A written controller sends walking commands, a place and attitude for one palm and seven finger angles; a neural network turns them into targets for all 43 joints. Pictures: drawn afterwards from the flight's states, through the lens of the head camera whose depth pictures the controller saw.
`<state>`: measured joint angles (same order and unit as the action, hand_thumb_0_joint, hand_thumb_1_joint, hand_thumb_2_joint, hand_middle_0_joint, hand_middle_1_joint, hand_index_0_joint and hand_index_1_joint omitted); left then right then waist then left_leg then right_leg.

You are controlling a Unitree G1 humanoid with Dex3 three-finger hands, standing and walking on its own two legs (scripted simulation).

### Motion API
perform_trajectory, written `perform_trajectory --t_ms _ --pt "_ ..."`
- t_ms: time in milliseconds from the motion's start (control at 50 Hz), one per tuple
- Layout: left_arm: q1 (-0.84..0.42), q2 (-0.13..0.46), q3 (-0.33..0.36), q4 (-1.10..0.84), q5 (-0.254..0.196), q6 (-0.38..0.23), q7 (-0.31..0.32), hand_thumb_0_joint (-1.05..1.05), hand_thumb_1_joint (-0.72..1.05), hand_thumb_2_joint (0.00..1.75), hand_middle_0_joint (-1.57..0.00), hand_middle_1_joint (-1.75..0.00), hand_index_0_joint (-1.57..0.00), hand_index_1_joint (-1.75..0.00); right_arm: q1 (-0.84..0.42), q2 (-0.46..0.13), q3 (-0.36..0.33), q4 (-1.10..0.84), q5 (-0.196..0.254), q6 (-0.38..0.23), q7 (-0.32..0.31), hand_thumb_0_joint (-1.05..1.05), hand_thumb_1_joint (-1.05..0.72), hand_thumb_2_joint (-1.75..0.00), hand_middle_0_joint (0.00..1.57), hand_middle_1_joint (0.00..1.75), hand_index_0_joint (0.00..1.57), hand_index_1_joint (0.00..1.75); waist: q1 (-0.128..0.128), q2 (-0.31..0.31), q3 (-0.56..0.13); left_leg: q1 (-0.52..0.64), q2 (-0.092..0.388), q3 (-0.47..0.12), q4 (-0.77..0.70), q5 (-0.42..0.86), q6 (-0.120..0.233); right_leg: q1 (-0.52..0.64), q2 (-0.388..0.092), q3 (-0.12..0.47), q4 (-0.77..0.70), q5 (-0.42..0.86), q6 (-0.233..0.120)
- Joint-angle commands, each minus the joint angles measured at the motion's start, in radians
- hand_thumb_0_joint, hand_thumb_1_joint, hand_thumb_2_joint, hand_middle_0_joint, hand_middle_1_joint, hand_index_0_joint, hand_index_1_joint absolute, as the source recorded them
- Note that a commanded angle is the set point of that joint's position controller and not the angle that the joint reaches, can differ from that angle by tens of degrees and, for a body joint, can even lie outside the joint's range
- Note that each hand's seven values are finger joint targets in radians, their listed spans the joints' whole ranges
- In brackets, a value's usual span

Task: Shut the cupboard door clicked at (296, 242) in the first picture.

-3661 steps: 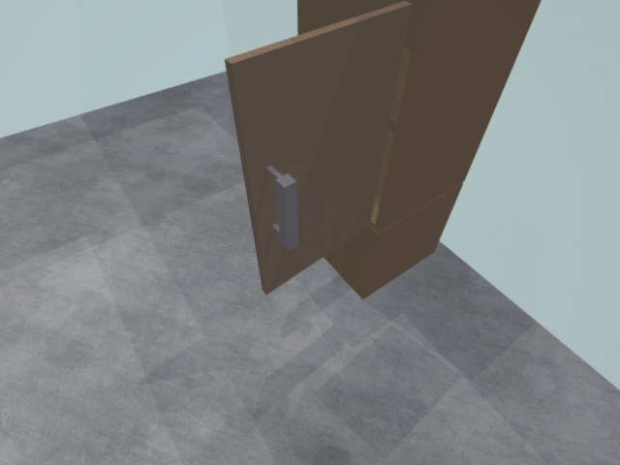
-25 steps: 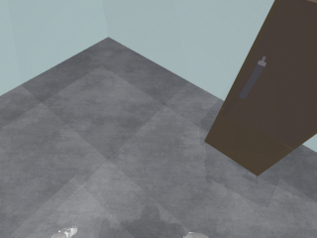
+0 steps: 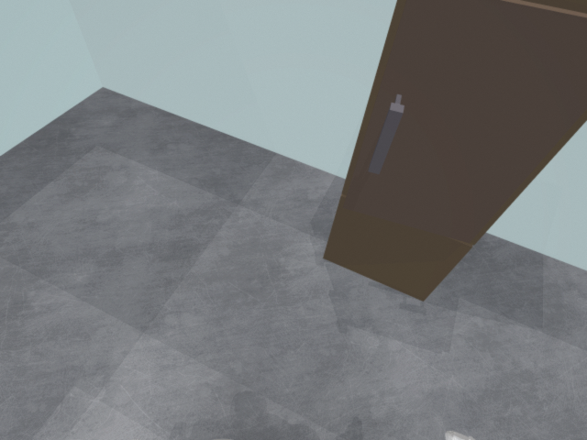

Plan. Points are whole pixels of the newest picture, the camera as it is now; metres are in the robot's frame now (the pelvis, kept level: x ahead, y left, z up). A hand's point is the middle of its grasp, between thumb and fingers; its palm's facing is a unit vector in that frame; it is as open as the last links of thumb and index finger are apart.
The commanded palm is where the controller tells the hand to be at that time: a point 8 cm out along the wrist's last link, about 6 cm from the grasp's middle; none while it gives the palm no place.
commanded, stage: turn to face it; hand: left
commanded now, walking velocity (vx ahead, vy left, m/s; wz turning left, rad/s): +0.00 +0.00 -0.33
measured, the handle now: (386, 135) +0.72 -0.16 -0.03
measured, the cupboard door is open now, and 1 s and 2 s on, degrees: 8 8 8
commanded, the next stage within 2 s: take the last steps up to it in 0.18 s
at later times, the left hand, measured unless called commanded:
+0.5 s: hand out of the picture +0.11 +0.14 -0.15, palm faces -0.15 -0.97 -0.21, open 7.3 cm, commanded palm none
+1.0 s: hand (275, 330) +0.31 +0.04 -0.16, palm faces -0.34 -0.92 -0.17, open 7.4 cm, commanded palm none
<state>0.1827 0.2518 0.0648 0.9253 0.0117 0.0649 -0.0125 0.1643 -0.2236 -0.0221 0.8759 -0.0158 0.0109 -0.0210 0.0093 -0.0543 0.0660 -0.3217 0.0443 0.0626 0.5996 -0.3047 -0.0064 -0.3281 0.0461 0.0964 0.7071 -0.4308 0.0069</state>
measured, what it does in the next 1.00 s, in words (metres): walks ahead, turning right: right foot, then left foot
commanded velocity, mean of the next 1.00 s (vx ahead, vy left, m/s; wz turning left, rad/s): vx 0.19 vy -0.11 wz -0.19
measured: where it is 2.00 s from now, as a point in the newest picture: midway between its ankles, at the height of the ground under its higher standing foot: (329, 438)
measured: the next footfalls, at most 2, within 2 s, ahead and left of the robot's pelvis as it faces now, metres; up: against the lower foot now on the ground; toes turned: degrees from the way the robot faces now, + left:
right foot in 0.34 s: +0.01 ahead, -0.15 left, +0.00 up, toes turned -11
left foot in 0.64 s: +0.15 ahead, +0.06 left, +0.00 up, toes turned -3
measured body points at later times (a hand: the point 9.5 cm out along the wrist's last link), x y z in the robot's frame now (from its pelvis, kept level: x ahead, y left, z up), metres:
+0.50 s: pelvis +0.03 -0.04 +0.01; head +0.05 -0.05 +0.46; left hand +0.12 +0.19 -0.13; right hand +0.00 -0.30 -0.14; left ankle +0.03 +0.09 -0.67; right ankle -0.03 -0.14 -0.73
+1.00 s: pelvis +0.16 -0.11 +0.01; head +0.22 -0.11 +0.46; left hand +0.33 +0.09 -0.15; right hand +0.02 -0.31 -0.13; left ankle +0.11 +0.06 -0.73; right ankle +0.21 -0.29 -0.69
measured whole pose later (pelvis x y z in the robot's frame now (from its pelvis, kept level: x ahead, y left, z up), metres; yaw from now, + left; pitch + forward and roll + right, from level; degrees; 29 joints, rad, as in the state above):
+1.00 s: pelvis +0.16 -0.11 +0.01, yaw -17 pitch +1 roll -1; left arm 0.12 0.24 0.06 0.99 0.03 0.04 -0.06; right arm 0.42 -0.16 -0.03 1.07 -0.04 -0.04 -0.02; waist -0.06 -0.03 0.09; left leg -0.03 0.17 0.21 0.39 -0.35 -0.10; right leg -0.54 -0.08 -0.05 0.76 -0.20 -0.01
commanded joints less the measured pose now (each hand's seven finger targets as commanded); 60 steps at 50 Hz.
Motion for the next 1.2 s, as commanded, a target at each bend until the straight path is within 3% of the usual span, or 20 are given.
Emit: perform_trajectory --t_ms 0,60,260,280,320,340,420,580,600,620,640,660,780,980,1020,1040,1060,1080,1120,1180 --pt "-0.019 0.097 0.036 -0.089 0.006 -0.022 -0.002 0.00 0.90 0.90 -0.20 -0.30 -0.20 -0.30 0.096 -0.214 -0.044 -0.053 -0.018 -0.016 -0.026 0.00 -0.90 -0.90 0.20 0.30 0.20 0.30 -0.023 0.272 -0.100 0.185 0.354 -0.280 -0.269 0.530 0.165 -0.200 -0.049 -0.029 0.455 -0.119 0.027" --pt "-0.019 0.066 0.027 -0.068 0.004 -0.017 -0.013 0.00 0.90 0.90 -0.20 -0.30 -0.20 -0.30 0.076 -0.171 -0.034 -0.049 -0.013 -0.018 -0.028 0.00 -0.90 -0.90 0.20 0.30 0.20 0.30 -0.012 0.223 -0.101 0.218 0.265 -0.115 -0.238 0.615 0.138 -0.182 -0.065 -0.076 0.411 -0.033 0.041" --pt "0.011 0.037 0.006 -0.035 0.006 -0.028 -0.004 0.00 0.90 0.90 -0.20 -0.30 -0.20 -0.30 0.120 -0.191 -0.063 0.039 -0.006 0.002 -0.010 0.00 -0.90 -0.90 0.20 0.30 0.20 0.30 -0.009 0.233 -0.116 0.149 0.256 -0.031 -0.130 0.446 0.095 0.135 -0.038 -0.180 -0.199 0.180 0.007" --pt "0.070 0.068 0.015 -0.017 0.007 -0.033 -0.003 0.00 0.90 0.90 -0.20 -0.30 -0.20 -0.30 0.111 -0.179 -0.065 0.036 -0.002 0.003 -0.007 0.00 -0.90 -0.90 0.20 0.30 0.20 0.30 0.014 0.167 -0.132 0.083 0.222 0.012 -0.074 0.277 0.047 0.241 -0.065 -0.144 -0.309 0.258 -0.007" --pt "0.135 0.222 0.041 0.008 0.018 -0.042 0.005 0.00 0.90 0.90 -0.20 -0.30 -0.20 -0.30 0.040 -0.084 -0.042 -0.019 0.003 0.009 0.003 0.00 -0.90 -0.90 0.20 0.30 0.20 0.30 0.067 -0.241 -0.081 -0.266 0.017 0.106 0.287 -0.373 -0.045 0.334 -0.399 0.289 -0.490 0.153 -0.188" --pt "0.151 0.212 0.044 0.004 0.013 -0.045 0.011 0.00 0.90 0.90 -0.20 -0.30 -0.20 -0.30 -0.017 -0.106 -0.044 -0.032 -0.004 0.015 0.000 0.00 -0.90 -0.90 0.20 0.30 0.20 0.30 0.085 -0.195 -0.042 -0.329 0.026 -0.008 0.429 -0.328 -0.035 0.279 -0.401 0.323 -0.519 0.093 -0.242" --pt "0.017 0.117 0.021 -0.010 0.013 -0.069 0.016 0.00 0.90 0.90 -0.20 -0.30 -0.20 -0.30 0.040 -0.107 -0.051 0.021 -0.014 0.000 0.018 0.00 -0.90 -0.90 0.20 0.30 0.20 0.30 -0.017 -0.114 -0.007 -0.267 0.066 -0.009 0.472 -0.121 -0.046 0.168 -0.271 0.102 -0.493 0.092 -0.214" --pt "0.007 0.121 0.030 0.029 0.012 -0.071 -0.003 0.00 0.90 0.90 -0.20 -0.30 -0.20 -0.30 0.200 -0.082 -0.043 0.057 -0.013 -0.041 0.002 0.00 -0.90 -0.90 0.20 0.30 0.20 0.30 -0.086 -0.040 -0.040 0.124 0.010 0.079 -0.072 0.045 -0.038 0.042 -0.194 0.067 -0.352 0.086 -0.185" --pt "0.005 0.081 0.022 0.024 0.005 -0.066 -0.008 0.00 0.90 0.90 -0.20 -0.30 -0.20 -0.30 0.296 -0.124 -0.049 0.095 -0.017 -0.051 -0.007 0.00 -0.90 -0.90 0.20 0.30 0.20 0.30 -0.122 0.073 -0.072 0.299 0.053 0.018 -0.173 0.049 -0.030 -0.062 -0.135 0.024 -0.193 0.069 -0.144" --pt "0.046 0.001 0.006 0.006 -0.002 -0.062 -0.020 0.00 0.90 0.90 -0.20 -0.30 -0.20 -0.30 0.379 -0.235 -0.072 0.116 -0.037 -0.060 -0.016 0.00 -0.90 -0.90 0.20 0.30 0.20 0.30 -0.137 0.380 -0.093 0.438 0.329 -0.376 -0.310 -0.139 0.053 -0.285 -0.008 -0.082 0.111 -0.054 -0.075" --pt "-0.002 0.029 0.005 -0.034 0.011 -0.064 -0.026 0.00 0.90 0.90 -0.20 -0.30 -0.20 -0.30 0.426 -0.290 -0.074 0.111 -0.034 -0.053 -0.028 0.00 -0.90 -0.90 0.20 0.30 0.20 0.30 -0.155 0.350 -0.075 0.383 0.500 -0.584 -0.417 -0.250 0.136 -0.359 -0.012 -0.077 0.323 -0.148 -0.058" --pt "-0.035 0.055 0.011 -0.034 0.027 -0.054 -0.025 0.00 0.90 0.90 -0.20 -0.30 -0.20 -0.30 0.381 -0.275 -0.070 0.106 -0.028 -0.050 -0.031 0.00 -0.90 -0.90 0.20 0.30 0.20 0.30 -0.125 0.302 -0.036 0.284 0.509 -0.598 -0.451 -0.321 0.143 -0.390 -0.062 -0.022 0.457 -0.089 -0.055" --pt "-0.001 0.006 0.010 0.022 0.020 -0.044 -0.045 0.00 0.90 0.90 -0.20 -0.30 -0.20 -0.30 0.278 -0.143 -0.031 0.105 -0.018 -0.078 -0.032 0.00 -0.90 -0.90 0.20 0.30 0.20 0.30 -0.042 0.194 -0.006 0.261 0.309 -0.046 -0.353 0.410 0.078 -0.339 -0.109 -0.080 0.429 0.182 -0.001" --pt "-0.047 0.021 0.001 0.019 0.014 -0.060 -0.043 0.00 0.90 0.90 -0.20 -0.30 -0.20 -0.30 0.244 -0.176 -0.066 0.151 -0.016 -0.051 -0.012 0.00 -0.90 -0.90 0.20 0.30 0.20 0.30 -0.020 0.242 0.001 0.170 0.295 0.080 -0.242 0.452 0.068 -0.002 -0.071 -0.213 -0.080 0.253 -0.035" --pt "0.208 0.096 0.023 0.099 0.017 -0.086 -0.030 0.00 0.90 0.90 -0.20 -0.30 -0.20 -0.30 0.212 -0.159 -0.064 0.151 -0.004 -0.050 -0.003 0.00 -0.90 -0.90 0.20 0.30 0.20 0.30 0.099 0.112 -0.136 0.077 0.197 0.139 0.062 0.422 0.012 0.344 -0.062 -0.190 -0.218 0.320 -0.058" --pt "0.334 0.202 0.048 0.140 0.023 -0.100 -0.012 0.00 0.90 0.90 -0.20 -0.30 -0.20 -0.30 0.231 -0.075 -0.047 0.137 0.012 -0.051 0.008 0.00 -0.90 -0.90 0.20 0.30 0.20 0.30 0.139 -0.169 -0.239 -0.132 0.061 0.167 0.359 -0.043 -0.012 0.546 -0.297 0.088 -0.295 0.387 -0.131" --pt "0.328 0.236 0.044 0.139 0.006 -0.098 0.000 0.00 0.90 0.90 -0.20 -0.30 -0.20 -0.30 0.216 -0.038 -0.037 0.100 0.019 -0.040 0.001 0.00 -0.90 -0.90 0.20 0.30 0.20 0.30 0.108 -0.206 -0.229 -0.193 -0.001 0.052 0.581 -0.381 -0.005 0.466 -0.439 0.257 -0.387 0.571 -0.201" --pt "0.236 0.206 0.036 0.118 0.006 -0.103 0.014 0.00 0.90 0.90 -0.20 -0.30 -0.20 -0.30 0.228 -0.044 -0.035 0.123 0.016 -0.035 -0.007 0.00 -0.90 -0.90 0.20 0.30 0.20 0.30 0.074 -0.246 -0.243 -0.197 0.029 -0.045 0.659 -0.316 -0.005 0.394 -0.438 0.250 -0.393 0.724 -0.210" --pt "0.072 0.093 0.000 0.079 0.003 -0.102 0.034 0.00 0.90 0.90 -0.20 -0.30 -0.20 -0.30 0.219 -0.038 -0.027 0.153 0.011 -0.025 -0.010 0.00 -0.90 -0.90 0.20 0.30 0.20 0.30 0.001 -0.040 -0.163 -0.145 0.073 -0.087 0.624 -0.187 -0.020 0.254 -0.387 0.084 -0.337 0.907 -0.200" --pt "-0.008 0.064 -0.009 0.054 0.013 -0.098 0.048 0.00 0.90 0.90 -0.20 -0.30 -0.20 -0.30 0.238 -0.001 -0.015 0.174 0.016 0.009 -0.009 0.00 -0.90 -0.90 0.20 0.30 0.20 0.30 -0.041 -0.032 -0.157 -0.028 0.043 -0.067 0.430 -0.153 -0.032 0.116 -0.354 -0.032 -0.331 0.997 -0.179"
